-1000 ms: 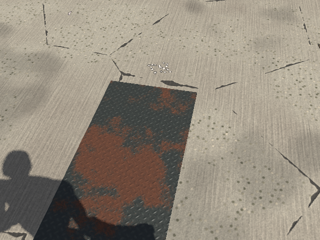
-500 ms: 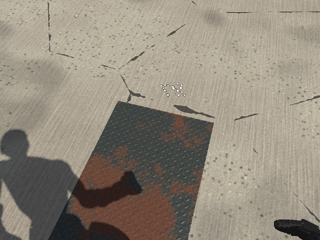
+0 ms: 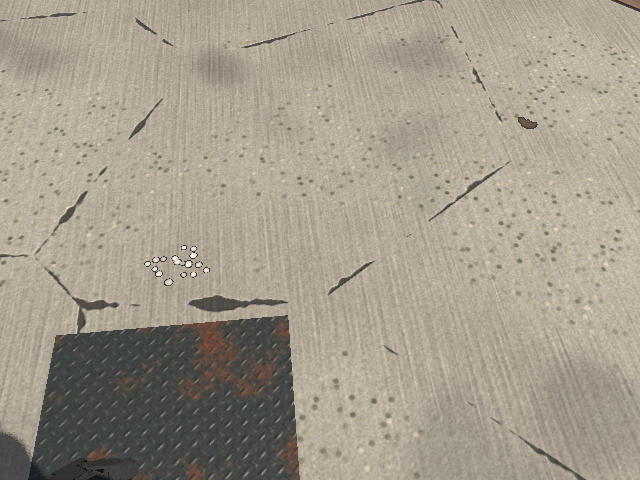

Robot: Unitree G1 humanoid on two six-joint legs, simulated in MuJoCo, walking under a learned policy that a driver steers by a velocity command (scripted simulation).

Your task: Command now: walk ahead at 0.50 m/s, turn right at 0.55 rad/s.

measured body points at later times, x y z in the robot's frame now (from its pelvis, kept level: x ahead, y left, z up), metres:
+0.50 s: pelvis +0.29 +0.02 +0.01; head +0.32 +0.03 +0.46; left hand +0.35 +0.32 -0.11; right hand +0.48 -0.23 -0.08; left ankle +0.43 +0.12 -0.71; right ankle +0.11 -0.08 -0.71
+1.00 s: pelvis +0.59 +0.03 +0.02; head +0.62 +0.04 +0.47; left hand +0.78 +0.29 -0.06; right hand +0.65 -0.25 -0.10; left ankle +0.43 +0.12 -0.71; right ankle +0.75 -0.06 -0.71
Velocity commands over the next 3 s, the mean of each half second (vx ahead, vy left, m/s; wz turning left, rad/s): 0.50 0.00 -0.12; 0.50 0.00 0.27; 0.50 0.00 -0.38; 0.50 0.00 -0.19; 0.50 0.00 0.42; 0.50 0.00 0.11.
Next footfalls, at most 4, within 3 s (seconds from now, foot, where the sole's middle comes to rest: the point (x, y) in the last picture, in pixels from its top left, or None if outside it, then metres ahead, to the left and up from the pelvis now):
0.50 left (273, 464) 0.47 0.12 -0.75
1.02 right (347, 321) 0.78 -0.05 -0.75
1.50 left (255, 238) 1.03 0.17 -0.75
1.96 right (371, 178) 1.23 -0.14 -0.75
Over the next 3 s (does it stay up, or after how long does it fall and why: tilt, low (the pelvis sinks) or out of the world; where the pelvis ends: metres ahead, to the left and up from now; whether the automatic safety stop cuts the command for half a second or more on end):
stays up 1.66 0.01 0.02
